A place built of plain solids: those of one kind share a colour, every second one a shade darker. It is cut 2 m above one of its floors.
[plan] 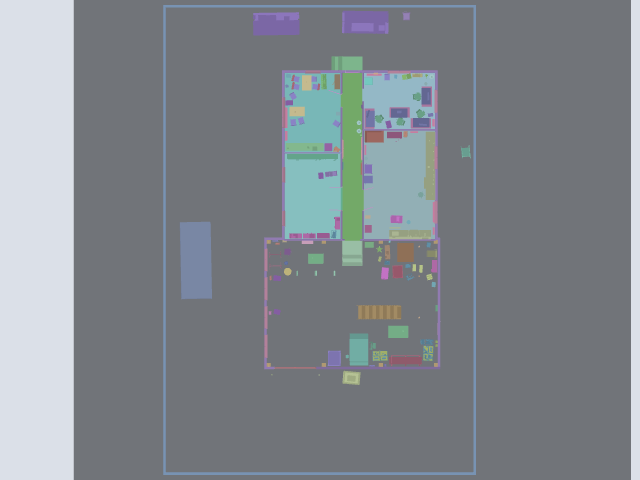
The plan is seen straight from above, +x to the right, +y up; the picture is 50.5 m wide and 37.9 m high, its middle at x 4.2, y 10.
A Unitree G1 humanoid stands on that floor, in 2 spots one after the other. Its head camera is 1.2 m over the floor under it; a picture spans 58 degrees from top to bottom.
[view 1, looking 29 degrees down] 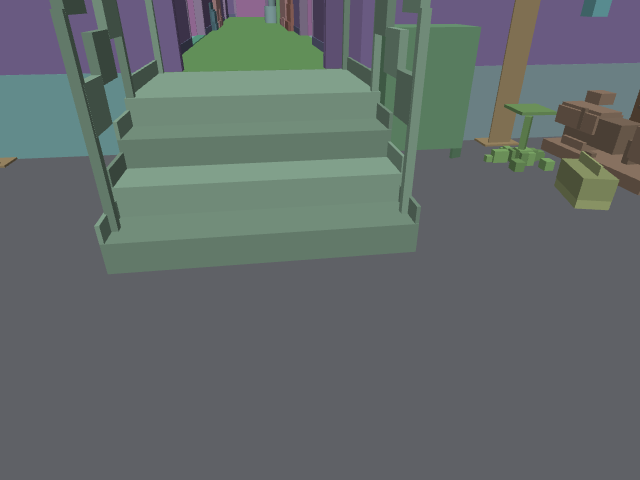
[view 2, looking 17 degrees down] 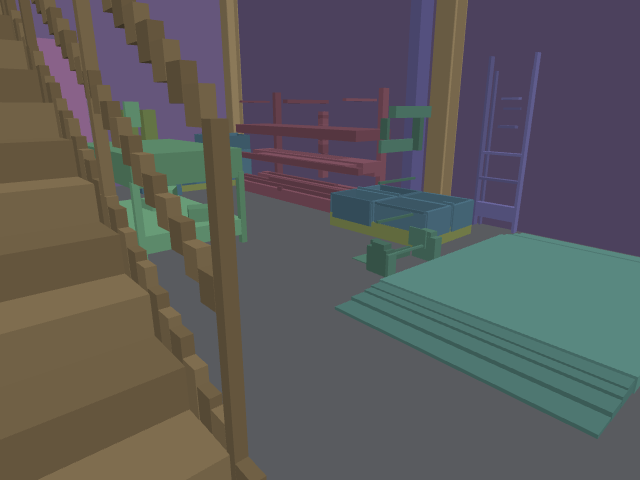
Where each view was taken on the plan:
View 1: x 6.75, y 6.00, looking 82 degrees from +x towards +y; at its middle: door_landing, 2.24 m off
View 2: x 6.22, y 4.29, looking -41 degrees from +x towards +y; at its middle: ground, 4.10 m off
